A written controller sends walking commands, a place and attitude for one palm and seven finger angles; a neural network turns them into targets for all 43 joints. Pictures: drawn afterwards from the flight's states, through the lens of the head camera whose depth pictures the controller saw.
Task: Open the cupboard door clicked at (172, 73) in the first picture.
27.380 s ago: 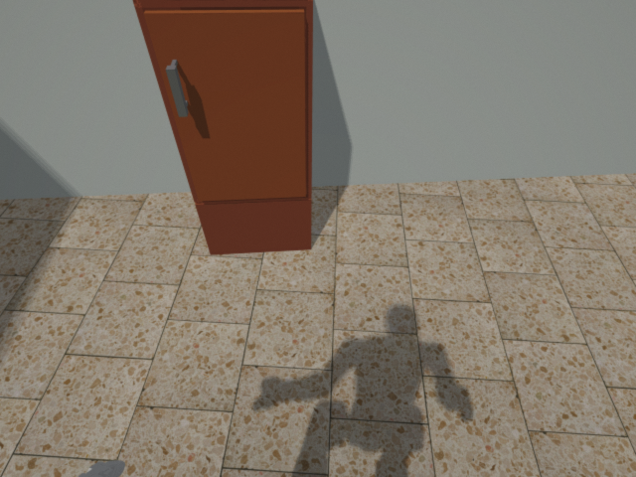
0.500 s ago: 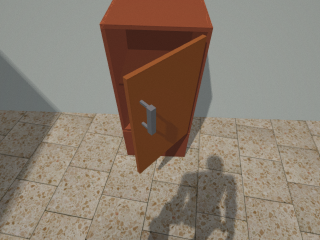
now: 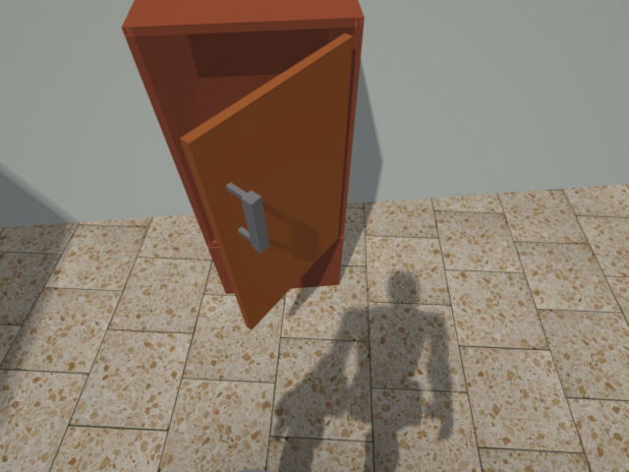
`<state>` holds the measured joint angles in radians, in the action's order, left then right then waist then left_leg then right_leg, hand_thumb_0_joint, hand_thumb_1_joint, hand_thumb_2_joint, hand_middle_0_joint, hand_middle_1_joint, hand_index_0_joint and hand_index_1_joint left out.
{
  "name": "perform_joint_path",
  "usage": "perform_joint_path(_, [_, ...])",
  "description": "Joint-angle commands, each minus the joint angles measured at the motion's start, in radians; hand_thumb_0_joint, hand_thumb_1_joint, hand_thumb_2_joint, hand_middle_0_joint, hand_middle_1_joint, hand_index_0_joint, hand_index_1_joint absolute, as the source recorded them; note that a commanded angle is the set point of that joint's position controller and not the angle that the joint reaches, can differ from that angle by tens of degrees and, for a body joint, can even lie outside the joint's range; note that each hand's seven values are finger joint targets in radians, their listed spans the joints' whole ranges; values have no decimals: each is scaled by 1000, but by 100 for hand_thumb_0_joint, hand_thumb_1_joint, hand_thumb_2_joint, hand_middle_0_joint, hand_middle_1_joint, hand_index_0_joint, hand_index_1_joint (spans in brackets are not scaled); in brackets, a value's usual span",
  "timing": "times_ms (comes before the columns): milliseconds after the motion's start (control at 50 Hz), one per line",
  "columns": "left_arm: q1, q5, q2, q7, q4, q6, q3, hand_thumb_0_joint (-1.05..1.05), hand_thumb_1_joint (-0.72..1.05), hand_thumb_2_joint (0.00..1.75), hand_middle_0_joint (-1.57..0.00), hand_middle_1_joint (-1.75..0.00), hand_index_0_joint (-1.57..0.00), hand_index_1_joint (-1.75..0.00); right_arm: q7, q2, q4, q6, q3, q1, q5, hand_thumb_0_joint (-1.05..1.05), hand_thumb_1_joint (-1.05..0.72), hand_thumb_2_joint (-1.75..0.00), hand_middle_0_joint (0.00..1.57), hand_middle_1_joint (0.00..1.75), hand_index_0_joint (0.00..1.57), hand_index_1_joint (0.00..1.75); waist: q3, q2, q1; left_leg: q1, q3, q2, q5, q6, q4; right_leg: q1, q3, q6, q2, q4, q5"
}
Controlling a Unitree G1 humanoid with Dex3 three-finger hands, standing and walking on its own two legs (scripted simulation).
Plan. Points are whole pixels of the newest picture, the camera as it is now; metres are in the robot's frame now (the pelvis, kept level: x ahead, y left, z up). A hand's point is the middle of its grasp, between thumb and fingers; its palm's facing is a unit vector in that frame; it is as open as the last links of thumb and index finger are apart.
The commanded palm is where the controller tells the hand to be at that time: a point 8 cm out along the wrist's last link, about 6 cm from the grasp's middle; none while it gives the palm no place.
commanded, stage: walk to a spot facing it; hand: left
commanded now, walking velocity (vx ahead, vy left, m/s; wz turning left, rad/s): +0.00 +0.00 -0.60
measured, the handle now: (247, 217) +0.49 +0.15 -0.02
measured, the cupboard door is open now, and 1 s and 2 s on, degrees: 47 47 47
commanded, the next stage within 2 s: none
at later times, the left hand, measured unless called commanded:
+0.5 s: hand out of the picture +0.10 +0.23 -0.17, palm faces -0.15 -0.96 -0.23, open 7.4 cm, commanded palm none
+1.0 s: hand (264, 418) +0.21 +0.10 -0.16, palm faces -0.56 -0.79 -0.24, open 7.4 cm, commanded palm none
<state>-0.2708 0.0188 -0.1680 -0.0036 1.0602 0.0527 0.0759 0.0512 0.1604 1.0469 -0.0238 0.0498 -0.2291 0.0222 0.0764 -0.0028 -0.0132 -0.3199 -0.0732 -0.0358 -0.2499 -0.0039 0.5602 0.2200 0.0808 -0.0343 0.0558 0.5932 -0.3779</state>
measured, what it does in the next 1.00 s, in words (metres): steps on the spot, turning right: left foot, then right foot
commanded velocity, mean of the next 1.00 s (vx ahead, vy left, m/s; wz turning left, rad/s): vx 0.00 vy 0.00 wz -0.60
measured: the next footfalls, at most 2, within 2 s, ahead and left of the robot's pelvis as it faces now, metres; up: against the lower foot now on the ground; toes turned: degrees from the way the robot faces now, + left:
left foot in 0.44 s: +0.08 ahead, +0.13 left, +0.00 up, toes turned -15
right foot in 0.78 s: +0.01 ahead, -0.13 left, +0.00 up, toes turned -31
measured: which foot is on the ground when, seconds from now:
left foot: down 0.00-0.06, up 0.08-0.42, down 0.44-0.78, up 0.80-1.00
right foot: down 0.00-0.42, up 0.44-0.76, down 0.78-1.00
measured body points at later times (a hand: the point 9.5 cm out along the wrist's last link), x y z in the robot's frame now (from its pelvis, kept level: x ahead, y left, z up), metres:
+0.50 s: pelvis +0.01 +0.03 +0.00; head +0.06 +0.04 +0.45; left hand +0.10 +0.28 -0.16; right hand +0.10 -0.24 -0.11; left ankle +0.04 +0.14 -0.73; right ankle -0.06 -0.10 -0.69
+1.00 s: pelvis +0.01 +0.00 +0.00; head +0.05 -0.03 +0.45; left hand +0.24 +0.14 -0.14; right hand -0.11 -0.24 -0.14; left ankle +0.08 +0.10 -0.69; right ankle -0.03 -0.11 -0.73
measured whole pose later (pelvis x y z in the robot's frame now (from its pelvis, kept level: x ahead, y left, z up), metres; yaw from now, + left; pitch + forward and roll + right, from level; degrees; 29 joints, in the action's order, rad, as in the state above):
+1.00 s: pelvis +0.01 +0.00 +0.00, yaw -35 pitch +0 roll +0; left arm -0.13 0.03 -0.21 0.00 0.89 0.05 0.06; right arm 0.02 0.24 0.92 -0.05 0.07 -0.24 0.01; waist 0.11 0.00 0.03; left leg -0.44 -0.05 -0.05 -0.45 -0.06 0.93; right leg 0.32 0.06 -0.02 0.04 0.56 -0.24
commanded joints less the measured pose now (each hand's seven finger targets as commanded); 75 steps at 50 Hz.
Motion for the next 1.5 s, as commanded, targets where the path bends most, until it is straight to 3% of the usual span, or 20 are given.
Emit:
perform_joint_path(0, [-91, 3, -91, -2, -63, -22, 27, 0, 90, 90, -20, -30, -20, -30, 8, 174, -92, 6, 46, -2, 2, 0, -90, -90, 20, 30, 20, 30, -92, -54, -27, 52, 156, -200, 41, 94, -92, 25, 26, -12, -52, -50, 167])
perform_joint_path(40, [-100, 9, -195, -15, -66, -35, 46, 0, 90, 90, -20, -30, -20, -30, 1, 110, -139, -1, 43, 60, -4, 0, -90, -90, 20, 30, 20, 30, -60, 293, -44, -153, -20, 6, -174, -12, 213, -77, 383, -77, -271, -242, 456])
perform_joint_path(60, [-120, 4, -209, -23, -68, -34, 49, 0, 90, 90, -20, -30, -20, -30, -3, 124, -159, -8, 43, 124, -2, 0, -90, -90, 20, 30, 20, 30, -14, 274, -72, -238, 46, 28, -313, -20, 388, -92, 454, -130, -319, -250, 659])
perform_joint_path(100, [-82, 3, -200, -35, -80, -34, 52, 0, 90, 90, -20, -30, -20, -30, -3, 114, -161, -5, 43, 99, -6, 0, -90, -90, 20, 30, 20, 30, -44, 129, -29, -288, 106, 3, -278, -24, 505, -183, 412, -187, -297, -157, 852])
perform_joint_path(280, [-49, 11, -227, -32, -155, -30, 62, 0, 90, 90, -20, -30, -20, -30, -6, 114, -242, -1, 36, 172, -19, 0, -90, -90, 20, 30, 20, 30, -71, 146, -24, -166, 107, 46, -219, -33, 313, -143, 428, -173, -213, -165, 744])
perform_joint_path(360, [25, 1, -223, -24, -190, -25, 61, 0, 90, 90, -20, -30, -20, -30, 0, 129, -225, 16, 35, 49, -23, 0, -90, -90, 20, 30, 20, 30, -117, 120, 44, 136, 106, 51, -12, -29, -62, 11, 378, -85, -125, -83, 640])
perform_joint_path(400, [-21, -12, -133, -8, -223, -26, 42, 0, 90, 90, -20, -30, -20, -30, 3, 283, -226, 32, 63, -21, -3, 0, -90, -90, 20, 30, 20, 30, -181, -288, 47, 410, 489, -363, 174, 111, -243, 336, 136, 19, 60, 202, -122])
perform_joint_path(420, [-9, -1, -145, 0, -242, -32, 42, 0, 90, 90, -20, -30, -20, -30, 7, 300, -243, 25, 56, -37, 6, 0, -90, -90, 20, 30, 20, 30, -137, -244, 41, 285, 551, -481, 232, 209, -258, 356, 20, 54, 11, 392, -276])
perform_joint_path(520, [39, 4, -131, 32, -232, -17, 36, 0, 90, 90, -20, -30, -20, -30, 2, 204, -253, 30, 18, 25, 14, 0, -90, -90, 20, 30, 20, 30, -78, -192, 2, 189, 154, -266, 508, 139, -189, 366, -61, 86, -69, 593, -76])
perform_joint_path(700, [74, 1, -134, 42, -241, -27, 22, 0, 90, 90, -20, -30, -20, -30, -12, 252, -205, 20, 44, -48, 9, 0, -90, -90, 20, 30, 20, 30, -111, -189, 9, 138, 13, -281, 392, 76, -53, 48, -175, 35, -52, 24, 71])
perform_joint_path(720, [6, 2, -161, 38, -216, -32, 30, 0, 90, 90, -20, -30, -20, -30, -15, 245, -210, 18, 45, -32, 4, 0, -90, -90, 20, 30, 20, 30, -140, -131, -32, 67, -26, -247, 296, 33, 62, -93, -155, 18, -66, -106, 202])
perform_joint_path(760, [-91, 1, -339, 7, -184, -45, 60, 0, 90, 90, -20, -30, -20, -30, -22, 157, -263, 7, 24, 10, -14, 0, -90, -90, 20, 30, 20, 30, -172, 321, -88, -269, -60, -30, -433, -57, 511, -252, 343, -177, -457, -238, 675])
perform_joint_path(1020, [165, 1, -227, -3, -247, -16, 42, 0, 90, 90, -20, -30, -20, -30, -14, 129, -172, 13, 25, -143, -12, 0, -90, -90, 20, 30, 20, 30, -87, 123, 65, 126, 29, 8, -52, -40, -11, 179, 242, -93, -190, -180, 177])
perform_joint_path(1060, [145, -13, -121, 11, -282, -8, 23, 0, 90, 90, -20, -30, -20, -30, -4, 277, -177, 31, 48, -191, 12, 0, -90, -90, 20, 30, 20, 30, -77, -308, 81, 248, 451, -348, -159, 95, -314, 425, 25, 19, 33, 152, -138])
perform_joint_path(1080, [174, -5, -145, 20, -304, -16, 26, 0, 90, 90, -20, -30, -20, -30, 6, 305, -203, 30, 51, -180, 15, 0, -90, -90, 20, 30, 20, 30, -73, -237, 77, 114, 533, -472, -158, 182, -372, 378, -41, 42, -2, 379, -212])
perform_joint_path(1200, [156, 5, -101, 46, -257, -14, 24, 0, 90, 90, -20, -30, -20, -30, 1, 205, -208, 41, 25, -78, 16, 0, -90, -90, 20, 30, 20, 30, -77, -177, 30, 191, 63, -274, 369, 107, -215, 333, -124, 82, -84, 427, -63])
perform_joint_path(1340, [125, 4, -101, 41, -241, -27, 19, 0, 90, 90, -20, -30, -20, -30, -18, 234, -179, 22, 49, -120, 12, 0, -90, -90, 20, 30, 20, 30, -120, -178, 39, 137, -35, -306, 132, 61, -100, 47, -220, 42, -43, -23, 19])
perform_joint_path(1360, [53, 6, -133, 38, -215, -30, 29, 0, 90, 90, -20, -30, -20, -30, -24, 228, -187, 20, 49, -92, 7, 0, -90, -90, 20, 30, 20, 30, -135, -104, -3, 24, -67, -274, -44, 24, -12, -102, -189, 22, -60, -128, 68])
perform_joint_path(1400, [-108, 5, -313, 13, -166, -43, 67, 0, 90, 90, -20, -30, -20, -30, -41, 132, -275, 14, 23, 66, -6, 0, -90, -90, 20, 30, 20, 30, -78, 354, -121, -405, -114, -50, -466, -58, 440, -269, 413, -170, -440, -379, -59])
perform_joint_path(1480, [21, 4, -212, -7, -189, -65, 43, 0, 90, 90, -20, -30, -20, -30, -51, 170, -238, 20, 40, 89, 3, 0, -90, -90, 20, 30, 20, 30, -22, 173, -25, -360, 59, -93, -163, -57, 522, -99, 256, -166, -322, -365, -56])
